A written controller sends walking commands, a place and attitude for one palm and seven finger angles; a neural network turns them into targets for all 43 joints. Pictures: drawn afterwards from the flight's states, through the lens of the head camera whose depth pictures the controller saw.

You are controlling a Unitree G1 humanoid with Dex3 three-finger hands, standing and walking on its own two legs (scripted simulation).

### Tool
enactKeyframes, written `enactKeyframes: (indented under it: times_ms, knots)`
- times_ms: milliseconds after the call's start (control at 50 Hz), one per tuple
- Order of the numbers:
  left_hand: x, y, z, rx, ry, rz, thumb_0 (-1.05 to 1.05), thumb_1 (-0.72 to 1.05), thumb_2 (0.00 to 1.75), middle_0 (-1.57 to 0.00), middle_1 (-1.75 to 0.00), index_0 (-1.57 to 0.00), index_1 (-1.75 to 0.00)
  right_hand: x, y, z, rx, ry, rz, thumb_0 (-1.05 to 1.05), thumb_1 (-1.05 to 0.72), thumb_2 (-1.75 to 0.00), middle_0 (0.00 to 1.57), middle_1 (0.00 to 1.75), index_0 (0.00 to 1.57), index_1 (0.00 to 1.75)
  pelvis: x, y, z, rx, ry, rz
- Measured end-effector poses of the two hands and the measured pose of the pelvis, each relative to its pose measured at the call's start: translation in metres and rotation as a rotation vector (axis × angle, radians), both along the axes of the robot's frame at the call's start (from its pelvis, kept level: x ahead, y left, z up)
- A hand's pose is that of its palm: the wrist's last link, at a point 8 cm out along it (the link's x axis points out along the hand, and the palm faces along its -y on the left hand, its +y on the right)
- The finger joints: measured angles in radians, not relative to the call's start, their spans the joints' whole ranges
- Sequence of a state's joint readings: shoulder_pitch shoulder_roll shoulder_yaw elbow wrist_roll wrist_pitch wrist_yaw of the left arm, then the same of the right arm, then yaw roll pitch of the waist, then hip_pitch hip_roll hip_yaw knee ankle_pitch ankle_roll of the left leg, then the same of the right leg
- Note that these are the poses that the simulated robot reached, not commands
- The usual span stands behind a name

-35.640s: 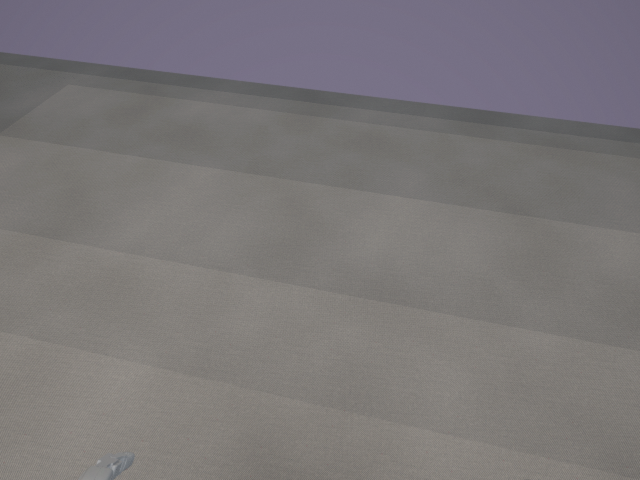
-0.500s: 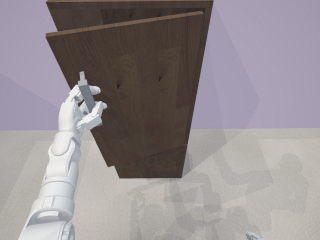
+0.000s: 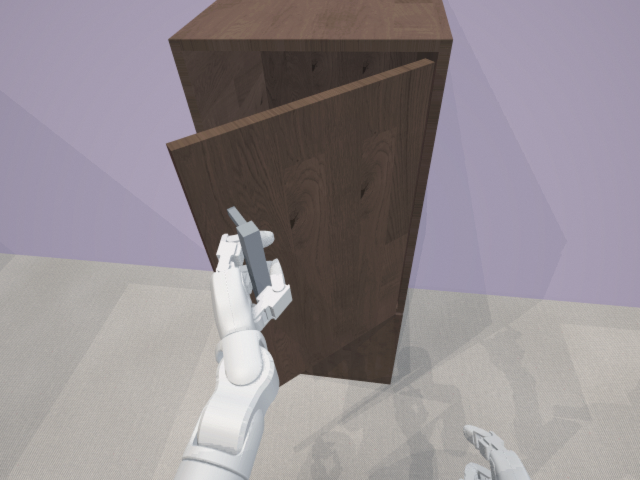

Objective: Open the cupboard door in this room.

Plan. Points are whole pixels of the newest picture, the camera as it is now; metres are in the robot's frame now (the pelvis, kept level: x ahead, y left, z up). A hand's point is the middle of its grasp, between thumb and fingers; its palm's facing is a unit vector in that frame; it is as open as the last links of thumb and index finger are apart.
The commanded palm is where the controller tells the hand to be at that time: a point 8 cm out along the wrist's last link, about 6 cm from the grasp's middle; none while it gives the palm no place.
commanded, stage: pull the door open along its arc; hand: left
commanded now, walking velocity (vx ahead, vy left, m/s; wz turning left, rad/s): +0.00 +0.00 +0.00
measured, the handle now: (251, 261) +0.36 +0.11 +0.11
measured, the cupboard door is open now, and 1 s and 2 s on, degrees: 41 46 49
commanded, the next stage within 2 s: open thumb and fingers to let go in 0.04 s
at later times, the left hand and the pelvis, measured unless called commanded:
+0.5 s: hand (292, 299) +0.30 +0.05 +0.11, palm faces +0.25 -0.97 +0.00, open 9.2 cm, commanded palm +0.26 +0.10 +0.10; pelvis +0.00 +0.00 +0.00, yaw +0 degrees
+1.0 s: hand (293, 298) +0.31 +0.05 +0.11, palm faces +0.23 -0.97 -0.01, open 14.7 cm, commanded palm +0.26 +0.09 +0.10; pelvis -0.01 +0.02 +0.00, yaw +0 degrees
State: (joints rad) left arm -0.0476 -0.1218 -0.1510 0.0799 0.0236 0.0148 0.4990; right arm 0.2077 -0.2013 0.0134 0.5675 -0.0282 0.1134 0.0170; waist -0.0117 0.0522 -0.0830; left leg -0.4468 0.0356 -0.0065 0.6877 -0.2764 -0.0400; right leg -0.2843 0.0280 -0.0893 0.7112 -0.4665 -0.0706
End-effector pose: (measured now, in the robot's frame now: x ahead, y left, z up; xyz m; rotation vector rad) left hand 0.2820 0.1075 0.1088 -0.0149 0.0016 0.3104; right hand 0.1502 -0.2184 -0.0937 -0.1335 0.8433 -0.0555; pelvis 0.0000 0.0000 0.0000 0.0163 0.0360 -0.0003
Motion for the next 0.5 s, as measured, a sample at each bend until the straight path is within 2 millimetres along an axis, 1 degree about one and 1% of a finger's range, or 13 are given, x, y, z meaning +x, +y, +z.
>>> enactKeyframes:
  times_ms: [80,140,200,300,400,500]
  knots:
    - [-0.015,-0.013,0.0,0.008,-0.002,-0.056,0.0,0.71,0.76,-0.32,-1.32,-0.31,-1.32,-0.003,-0.005,0.0,0.008,0.0,-0.014,0.01,-0.91,-0.9,0.2,0.3,0.2,0.3,0.002,-0.003,0.001,0.005,-0.015,-0.003]
    - [-0.021,-0.02,0.0,0.019,-0.005,-0.079,0.0,0.71,0.77,-0.33,-1.32,-0.32,-1.32,-0.003,-0.008,0.001,0.003,-0.002,-0.017,0.01,-0.91,-0.9,0.2,0.3,0.2,0.3,0.003,-0.005,0.002,0.004,-0.028,0.0]
    - [-0.018,-0.02,-0.001,0.022,-0.004,-0.056,0.0,0.7,0.79,-0.35,-1.33,-0.34,-1.33,0.0,-0.009,-0.001,-0.012,0.004,-0.008,0.01,-0.91,-0.9,0.2,0.3,0.19,0.3,0.0,-0.005,0.001,0.001,-0.037,0.008]
    - [-0.011,-0.017,-0.002,0.018,0.004,-0.025,0.0,0.63,0.78,-0.37,-1.33,-0.36,-1.33,0.006,-0.006,0.0,-0.018,0.009,0.005,0.01,-0.91,-0.9,0.2,0.3,0.19,0.3,-0.001,-0.005,0.001,0.003,-0.029,0.009]
    - [-0.011,-0.015,-0.002,0.019,0.004,-0.039,0.01,0.46,0.72,-0.37,-1.3,-0.38,-1.3,0.013,0.001,0.002,-0.004,-0.007,0.012,0.01,-0.91,-0.9,0.2,0.3,0.19,0.3,0.0,-0.003,0.001,0.005,-0.023,0.007]
    - [-0.011,-0.014,-0.003,0.016,0.001,-0.054,0.01,0.19,0.6,-0.37,-1.27,-0.37,-1.27,0.016,0.008,0.004,0.001,-0.014,0.018,0.01,-0.91,-0.9,0.2,0.3,0.19,0.3,0.0,0.001,0.001,0.003,-0.025,0.006]
